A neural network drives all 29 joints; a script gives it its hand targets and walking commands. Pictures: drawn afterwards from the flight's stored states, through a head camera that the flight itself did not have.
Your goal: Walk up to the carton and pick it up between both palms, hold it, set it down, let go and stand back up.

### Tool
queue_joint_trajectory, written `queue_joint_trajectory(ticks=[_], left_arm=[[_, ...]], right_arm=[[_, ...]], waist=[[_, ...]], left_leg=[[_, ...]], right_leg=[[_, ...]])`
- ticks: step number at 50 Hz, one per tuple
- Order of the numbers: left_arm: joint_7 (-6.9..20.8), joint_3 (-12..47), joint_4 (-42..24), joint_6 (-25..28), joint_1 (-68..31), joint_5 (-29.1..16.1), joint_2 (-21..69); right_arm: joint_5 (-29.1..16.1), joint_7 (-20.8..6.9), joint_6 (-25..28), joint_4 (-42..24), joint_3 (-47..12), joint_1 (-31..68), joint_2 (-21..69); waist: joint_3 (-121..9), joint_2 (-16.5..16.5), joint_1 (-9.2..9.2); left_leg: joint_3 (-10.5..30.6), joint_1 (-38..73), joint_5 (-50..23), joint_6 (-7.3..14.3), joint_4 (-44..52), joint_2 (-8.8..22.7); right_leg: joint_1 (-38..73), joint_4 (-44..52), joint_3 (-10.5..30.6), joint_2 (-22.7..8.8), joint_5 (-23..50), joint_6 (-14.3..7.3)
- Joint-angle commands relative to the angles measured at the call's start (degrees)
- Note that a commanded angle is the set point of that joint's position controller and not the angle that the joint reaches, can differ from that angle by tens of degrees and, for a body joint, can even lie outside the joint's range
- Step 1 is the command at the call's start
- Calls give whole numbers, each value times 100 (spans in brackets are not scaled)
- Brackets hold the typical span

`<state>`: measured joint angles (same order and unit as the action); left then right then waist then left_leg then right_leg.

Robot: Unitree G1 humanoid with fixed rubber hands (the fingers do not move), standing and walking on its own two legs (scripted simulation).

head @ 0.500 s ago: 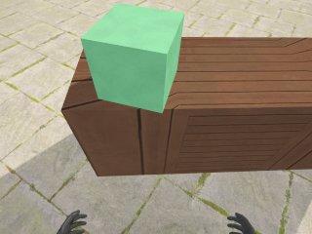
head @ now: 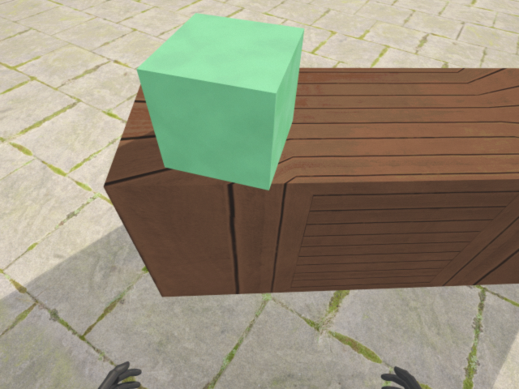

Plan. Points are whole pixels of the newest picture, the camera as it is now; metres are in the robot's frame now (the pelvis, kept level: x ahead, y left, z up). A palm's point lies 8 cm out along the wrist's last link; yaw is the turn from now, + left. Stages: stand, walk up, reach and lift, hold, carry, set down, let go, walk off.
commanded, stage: stand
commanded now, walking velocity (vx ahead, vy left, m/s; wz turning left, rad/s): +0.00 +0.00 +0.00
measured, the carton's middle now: (231, 100) +0.73 +0.08 +0.03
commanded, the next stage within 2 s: walk up in 1.46 s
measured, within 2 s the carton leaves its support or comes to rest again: neither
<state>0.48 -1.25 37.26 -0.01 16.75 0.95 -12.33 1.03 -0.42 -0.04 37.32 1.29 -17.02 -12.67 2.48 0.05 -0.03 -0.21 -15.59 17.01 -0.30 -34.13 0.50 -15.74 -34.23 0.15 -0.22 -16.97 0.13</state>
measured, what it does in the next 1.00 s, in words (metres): stands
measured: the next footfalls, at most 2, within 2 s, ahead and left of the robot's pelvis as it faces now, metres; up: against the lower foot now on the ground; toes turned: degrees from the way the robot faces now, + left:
none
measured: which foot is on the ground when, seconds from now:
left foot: down 0.00-1.00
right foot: down 0.00-1.00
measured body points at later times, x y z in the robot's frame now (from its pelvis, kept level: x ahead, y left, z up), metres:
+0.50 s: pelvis +0.00 +0.00 +0.00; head +0.01 +0.00 +0.45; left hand +0.10 +0.25 -0.11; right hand +0.10 -0.25 -0.11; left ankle +0.01 +0.12 -0.73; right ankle +0.02 -0.12 -0.73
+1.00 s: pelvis +0.00 +0.00 +0.00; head +0.01 +0.01 +0.45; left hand +0.10 +0.25 -0.11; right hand +0.09 -0.25 -0.11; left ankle +0.01 +0.12 -0.73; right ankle +0.02 -0.12 -0.73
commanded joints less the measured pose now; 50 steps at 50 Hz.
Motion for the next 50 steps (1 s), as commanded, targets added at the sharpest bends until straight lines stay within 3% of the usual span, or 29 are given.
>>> queue_joint_trajectory(ticks=[1, 47, 50], left_arm=[[-39, -235, -592, 171, -84, -5, -750], [-66, -164, -298, 157, 61, -51, -842], [-63, -168, -287, 152, 65, -36, -842]], right_arm=[[-5, 39, 180, -595, 231, 76, -715], [-36, 78, 173, -296, 167, -125, -830], [-30, 79, 161, -270, 155, -109, -817]], waist=[[-273, 4, -1], [-253, 38, 29], [-208, -81, 10]], left_leg=[[470, 24, -385, 204, 601, 403], [515, 61, -478, 178, 749, 435], [481, 45, -528, 181, 764, 420]], right_leg=[[-12, 631, 491, -430, 380, -203], [50, 779, 520, -435, 541, -186], [37, 796, 510, -438, 594, -189]])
